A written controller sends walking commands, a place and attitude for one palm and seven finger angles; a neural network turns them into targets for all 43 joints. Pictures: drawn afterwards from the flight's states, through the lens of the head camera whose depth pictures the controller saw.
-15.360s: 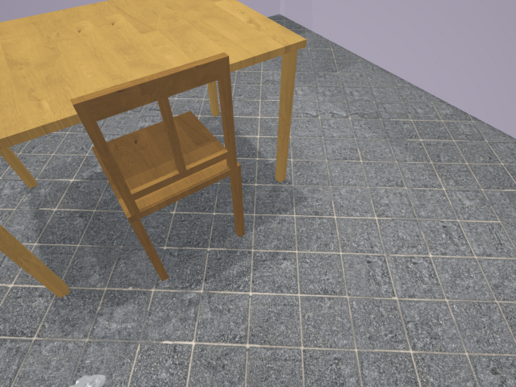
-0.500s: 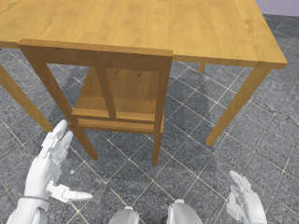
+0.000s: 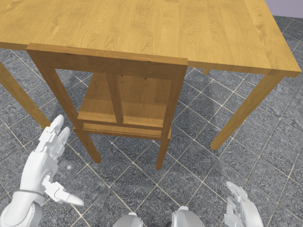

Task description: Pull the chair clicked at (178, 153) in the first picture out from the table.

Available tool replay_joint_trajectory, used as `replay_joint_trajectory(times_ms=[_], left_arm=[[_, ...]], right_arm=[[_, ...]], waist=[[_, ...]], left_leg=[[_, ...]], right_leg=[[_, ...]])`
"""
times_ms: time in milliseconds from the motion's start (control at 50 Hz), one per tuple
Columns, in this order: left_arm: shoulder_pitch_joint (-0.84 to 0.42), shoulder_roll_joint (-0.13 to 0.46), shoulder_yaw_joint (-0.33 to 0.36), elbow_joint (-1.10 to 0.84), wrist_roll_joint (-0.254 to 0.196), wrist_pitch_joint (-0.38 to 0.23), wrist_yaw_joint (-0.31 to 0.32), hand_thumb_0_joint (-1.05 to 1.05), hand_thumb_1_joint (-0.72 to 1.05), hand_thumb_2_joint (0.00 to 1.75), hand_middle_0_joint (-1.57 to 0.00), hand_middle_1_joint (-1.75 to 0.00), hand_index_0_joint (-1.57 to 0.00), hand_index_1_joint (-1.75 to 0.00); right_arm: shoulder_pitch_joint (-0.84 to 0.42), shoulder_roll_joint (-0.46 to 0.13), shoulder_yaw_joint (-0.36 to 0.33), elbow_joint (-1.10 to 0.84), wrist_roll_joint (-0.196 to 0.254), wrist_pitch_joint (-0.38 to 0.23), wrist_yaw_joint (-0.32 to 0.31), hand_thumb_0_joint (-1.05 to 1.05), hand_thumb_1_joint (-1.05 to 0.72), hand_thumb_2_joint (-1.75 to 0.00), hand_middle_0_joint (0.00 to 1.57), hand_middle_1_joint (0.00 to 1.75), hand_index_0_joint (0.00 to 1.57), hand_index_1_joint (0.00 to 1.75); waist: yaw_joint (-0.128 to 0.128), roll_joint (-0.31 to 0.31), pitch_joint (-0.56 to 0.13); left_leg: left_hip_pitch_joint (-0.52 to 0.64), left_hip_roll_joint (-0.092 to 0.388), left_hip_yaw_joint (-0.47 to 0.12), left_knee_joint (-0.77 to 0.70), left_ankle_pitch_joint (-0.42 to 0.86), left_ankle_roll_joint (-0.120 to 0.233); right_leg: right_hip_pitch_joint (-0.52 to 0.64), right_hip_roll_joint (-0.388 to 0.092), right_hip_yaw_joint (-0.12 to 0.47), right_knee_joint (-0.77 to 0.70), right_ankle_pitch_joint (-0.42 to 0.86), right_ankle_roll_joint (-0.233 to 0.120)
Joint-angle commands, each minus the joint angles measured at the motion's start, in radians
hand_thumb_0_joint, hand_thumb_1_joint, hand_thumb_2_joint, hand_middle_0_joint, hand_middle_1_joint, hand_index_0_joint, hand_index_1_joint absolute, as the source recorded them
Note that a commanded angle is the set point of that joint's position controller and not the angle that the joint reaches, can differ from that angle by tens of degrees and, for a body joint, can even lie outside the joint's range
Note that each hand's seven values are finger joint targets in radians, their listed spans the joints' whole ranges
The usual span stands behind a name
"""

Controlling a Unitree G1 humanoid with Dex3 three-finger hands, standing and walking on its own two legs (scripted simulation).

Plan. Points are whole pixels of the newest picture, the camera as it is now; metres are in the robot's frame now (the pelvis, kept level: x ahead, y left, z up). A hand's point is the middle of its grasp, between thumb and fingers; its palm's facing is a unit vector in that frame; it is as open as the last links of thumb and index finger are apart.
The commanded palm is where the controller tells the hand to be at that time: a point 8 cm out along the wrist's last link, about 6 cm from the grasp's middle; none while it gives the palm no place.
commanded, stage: raise the hand toward the chair's back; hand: left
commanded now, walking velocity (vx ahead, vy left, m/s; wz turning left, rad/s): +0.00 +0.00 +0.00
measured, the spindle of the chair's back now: (116, 100) +0.49 +0.15 -0.02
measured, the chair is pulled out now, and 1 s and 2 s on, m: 0.00 0.00 0.00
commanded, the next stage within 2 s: aim the fingers beside a spindle in 0.40 s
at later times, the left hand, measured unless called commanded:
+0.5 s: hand (76, 170) +0.24 +0.19 +0.04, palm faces -0.03 -1.00 -0.05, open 16.9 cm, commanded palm +0.22 +0.25 +0.05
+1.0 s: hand (89, 160) +0.27 +0.17 +0.02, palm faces -0.03 -1.00 -0.05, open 16.9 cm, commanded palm +0.25 +0.23 +0.03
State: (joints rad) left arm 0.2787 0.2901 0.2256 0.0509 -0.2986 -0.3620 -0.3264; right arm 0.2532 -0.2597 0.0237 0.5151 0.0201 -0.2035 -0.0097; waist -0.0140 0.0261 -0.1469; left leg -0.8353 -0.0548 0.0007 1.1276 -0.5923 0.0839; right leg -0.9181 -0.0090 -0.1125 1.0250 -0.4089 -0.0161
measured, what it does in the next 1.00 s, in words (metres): stands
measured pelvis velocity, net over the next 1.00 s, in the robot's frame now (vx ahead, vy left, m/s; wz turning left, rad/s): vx -0.01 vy -0.03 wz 0.00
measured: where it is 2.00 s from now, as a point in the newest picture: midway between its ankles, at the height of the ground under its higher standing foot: outside the picture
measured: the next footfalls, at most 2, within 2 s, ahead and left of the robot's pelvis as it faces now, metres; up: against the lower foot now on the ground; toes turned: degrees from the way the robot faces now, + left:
none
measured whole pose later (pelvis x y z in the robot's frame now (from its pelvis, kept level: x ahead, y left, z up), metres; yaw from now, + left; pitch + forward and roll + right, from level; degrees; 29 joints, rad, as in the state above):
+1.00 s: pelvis -0.01 -0.03 -0.01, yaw +0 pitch +19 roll -2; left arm 0.13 0.28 0.22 0.23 -0.28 -0.43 -0.30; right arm 0.24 -0.27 0.03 0.54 0.02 -0.19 -0.01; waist -0.04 0.02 -0.16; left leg -0.90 -0.04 0.00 1.17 -0.59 0.06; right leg -1.00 0.00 -0.12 1.08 -0.42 -0.05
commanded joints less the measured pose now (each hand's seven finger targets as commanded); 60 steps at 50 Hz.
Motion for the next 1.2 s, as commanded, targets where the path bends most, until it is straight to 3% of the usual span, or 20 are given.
replay_joint_trajectory(times_ms=[0,80,120,180,220,340,380,480,520,540,560,600,680,720,800,860,920,980,1020,1180], left_arm=[[-0.026,0.13,0.075,-0.209,-0.023,-0.078,0.006,0.0,-0.5,0.3,-0.06,-0.08,-0.06,-0.08],[-0.029,0.126,0.071,-0.192,-0.018,-0.087,0.017,0.0,-0.5,0.3,-0.06,-0.08,-0.06,-0.08],[-0.033,0.139,0.084,-0.187,-0.019,-0.093,0.023,0.0,-0.5,0.3,-0.06,-0.08,-0.06,-0.08],[-0.03,0.141,0.08,-0.203,-0.014,-0.102,0.028,0.0,-0.5,0.3,-0.06,-0.08,-0.06,-0.08],[-0.025,0.142,0.081,-0.194,-0.016,-0.103,0.03,0.0,-0.5,0.3,-0.06,-0.08,-0.06,-0.08],[-0.048,0.132,0.067,-0.163,-0.016,-0.103,0.019,0.0,-0.5,0.3,-0.06,-0.08,-0.06,-0.08],[-0.055,0.132,0.065,-0.18,-0.017,-0.106,0.016,0.0,-0.5,0.3,-0.06,-0.08,-0.06,-0.08],[-0.052,0.132,0.07,-0.161,-0.021,-0.103,0.016,0.0,-0.5,0.3,-0.06,-0.08,-0.06,-0.08],[-0.095,0.143,0.078,-0.125,-0.018,-0.106,0.019,0.0,-0.5,0.3,-0.06,-0.08,-0.06,-0.08],[-0.133,0.12,0.05,-0.125,-0.014,-0.111,0.012,0.0,-0.5,0.3,-0.06,-0.08,-0.06,-0.08],[-0.128,0.135,0.067,-0.128,-0.016,-0.117,0.012,0.0,-0.5,0.3,-0.06,-0.08,-0.06,-0.08],[-0.112,0.12,0.048,-0.133,-0.016,-0.12,0.011,0.0,-0.5,0.3,-0.06,-0.08,-0.06,-0.08],[-0.162,0.13,0.05,-0.108,-0.007,-0.123,0.016,0.0,-0.5,0.3,-0.06,-0.08,-0.06,-0.08],[-0.17,0.136,0.057,-0.094,-0.007,-0.123,0.023,0.0,-0.5,0.3,-0.06,-0.08,-0.06,-0.08],[-0.168,0.143,0.079,-0.06,-0.008,-0.124,0.032,0.0,-0.5,0.3,-0.06,-0.08,-0.06,-0.08],[-0.242,0.148,0.07,-0.039,-0.003,-0.131,0.031,0.0,-0.5,0.3,-0.06,-0.08,-0.06,-0.08],[-0.253,0.156,0.083,-0.012,-0.006,-0.14,0.028,0.0,-0.5,0.3,-0.06,-0.08,-0.06,-0.08],[-0.308,0.137,0.059,-0.005,-0.007,-0.146,0.019,0.0,-0.5,0.3,-0.06,-0.08,-0.06,-0.08],[-0.312,0.142,0.063,0.016,-0.008,-0.144,0.018,0.0,-0.5,0.3,-0.06,-0.08,-0.06,-0.08],[-0.358,0.132,0.057,0.036,0.002,-0.143,0.032,0.0,-0.5,0.3,-0.06,-0.08,-0.06,-0.08]], right_arm=[[-0.011,-0.147,-0.067,-0.145,0.007,-0.056,-0.009,0.0,-0.9,-0.9,0.2,0.3,0.2,0.3],[-0.015,-0.148,-0.068,-0.143,0.007,-0.052,-0.006,0.0,-0.9,-0.9,0.2,0.3,0.2,0.3],[-0.018,-0.148,-0.068,-0.144,0.005,-0.05,-0.006,0.0,-0.9,-0.9,0.2,0.3,0.2,0.3],[-0.017,-0.145,-0.066,-0.148,0.007,-0.05,-0.005,0.0,-0.9,-0.9,0.2,0.3,0.2,0.3],[-0.017,-0.146,-0.066,-0.147,0.006,-0.048,-0.006,0.0,-0.9,-0.9,0.2,0.3,0.2,0.3],[-0.021,-0.142,-0.06,-0.144,0.009,-0.046,-0.011,0.0,-0.9,-0.9,0.2,0.3,0.2,0.3],[-0.026,-0.14,-0.059,-0.147,0.011,-0.049,-0.012,0.0,-0.9,-0.9,0.2,0.3,0.2,0.3],[-0.031,-0.133,-0.054,-0.146,0.011,-0.05,-0.015,0.0,-0.9,-0.9,0.2,0.3,0.2,0.3],[-0.03,-0.137,-0.055,-0.136,0.01,-0.049,-0.019,0.0,-0.9,-0.9,0.2,0.3,0.2,0.3],[-0.032,-0.137,-0.052,-0.137,0.01,-0.052,-0.02,0.0,-0.9,-0.9,0.2,0.3,0.2,0.3],[-0.031,-0.137,-0.053,-0.134,0.011,-0.054,-0.02,0.0,-0.9,-0.9,0.2,0.3,0.2,0.3],[-0.027,-0.135,-0.054,-0.137,0.009,-0.059,-0.018,0.0,-0.9,-0.9,0.2,0.3,0.2,0.3],[-0.028,-0.137,-0.053,-0.127,0.009,-0.057,-0.017,0.0,-0.9,-0.9,0.2,0.3,0.2,0.3],[-0.03,-0.138,-0.054,-0.128,0.006,-0.056,-0.017,0.0,-0.9,-0.9,0.2,0.3,0.2,0.3],[-0.029,-0.136,-0.056,-0.128,0.008,-0.047,-0.014,0.0,-0.9,-0.9,0.2,0.3,0.2,0.3],[-0.036,-0.138,-0.052,-0.124,0.009,-0.041,-0.013,0.0,-0.9,-0.9,0.2,0.3,0.2,0.3],[-0.03,-0.141,-0.053,-0.12,0.008,-0.041,-0.016,0.0,-0.9,-0.9,0.2,0.3,0.2,0.3],[-0.029,-0.142,-0.053,-0.112,0.008,-0.042,-0.016,0.0,-0.9,-0.9,0.2,0.3,0.2,0.3],[-0.023,-0.145,-0.054,-0.109,0.006,-0.041,-0.017,0.0,-0.9,-0.9,0.2,0.3,0.2,0.3],[-0.021,-0.145,-0.058,-0.102,0.003,-0.026,-0.008,0.0,-0.9,-0.9,0.2,0.3,0.2,0.3]], waist=[[0.007,0.076,-0.276],[-0.002,0.062,-0.241],[-0.001,0.046,-0.245],[0.005,0.08,-0.255],[-0.004,0.05,-0.261],[-0.013,0.04,-0.236],[-0.007,0.059,-0.24],[-0.008,0.037,-0.228],[-0.023,-0.008,-0.215],[-0.031,0.008,-0.217],[-0.017,0.041,-0.223],[-0.016,0.045,-0.249],[-0.02,0.046,-0.249],[-0.021,0.008,-0.267],[-0.008,0.011,-0.28],[-0.022,0.024,-0.26],[-0.02,0.006,-0.281],[-0.026,0.033,-0.299],[-0.029,0.0,-0.312],[-0.024,0.016,-0.327]], left_leg=[[0.142,0.063,-0.119,-0.209,0.604,-0.147],[0.115,0.061,-0.111,-0.21,0.566,-0.142],[0.094,0.057,-0.107,-0.21,0.532,-0.135],[0.105,0.057,-0.107,-0.217,0.525,-0.136],[0.093,0.056,-0.102,-0.209,0.518,-0.128],[0.055,0.049,-0.09,-0.207,0.428,-0.112],[0.059,0.046,-0.088,-0.211,0.423,-0.113],[0.023,0.04,-0.075,-0.204,0.366,-0.097],[-0.009,0.041,-0.071,-0.186,0.336,-0.084],[-0.01,0.039,-0.071,-0.183,0.325,-0.084],[-0.005,0.038,-0.072,-0.186,0.335,-0.09],[0.011,0.037,-0.07,-0.181,0.368,-0.09],[-0.007,0.038,-0.067,-0.171,0.364,-0.087],[-0.031,0.037,-0.062,-0.159,0.357,-0.077],[-0.05,0.034,-0.052,-0.156,0.339,-0.075],[-0.075,0.034,-0.049,-0.149,0.301,-0.07],[-0.079,0.036,-0.05,-0.141,0.311,-0.065],[-0.073,0.035,-0.05,-0.135,0.313,-0.066],[-0.08,0.036,-0.052,-0.127,0.326,-0.063],[-0.078,0.038,-0.057,-0.119,0.354,-0.075]], right_leg=[[0.238,0.02,0.022,-0.063,0.183,-0.016],[0.232,0.021,0.022,-0.068,0.171,-0.016],[0.246,0.022,0.026,-0.07,0.164,-0.019],[0.253,0.02,0.029,-0.074,0.156,-0.02],[0.262,0.022,0.032,-0.077,0.167,-0.018],[0.268,0.021,0.044,-0.091,0.139,-0.017],[0.277,0.018,0.046,-0.093,0.138,-0.019],[0.299,0.014,0.06,-0.108,0.117,-0.017],[0.287,0.015,0.069,-0.108,0.102,-0.013],[0.274,0.013,0.07,-0.104,0.096,-0.012],[0.278,0.012,0.071,-0.1,0.098,-0.017],[0.289,0.01,0.07,-0.096,0.132,-0.016],[0.282,0.008,0.075,-0.086,0.135,-0.016],[0.299,0.008,0.085,-0.084,0.141,-0.014],[0.311,0.004,0.096,-0.084,0.134,-0.013],[0.29,0.002,0.107,-0.088,0.096,-0.012],[0.296,0.004,0.11,-0.079,0.11,-0.013],[0.282,0.0,0.109,-0.07,0.116,-0.011],[0.288,0.003,0.108,-0.06,0.138,-0.011],[0.251,0.003,0.095,-0.029,0.162,-0.012]])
